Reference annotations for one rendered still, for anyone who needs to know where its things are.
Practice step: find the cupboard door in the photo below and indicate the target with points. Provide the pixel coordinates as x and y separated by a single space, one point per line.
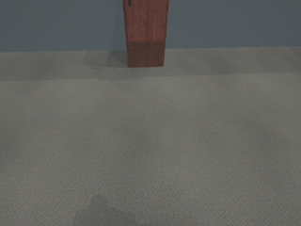
146 20

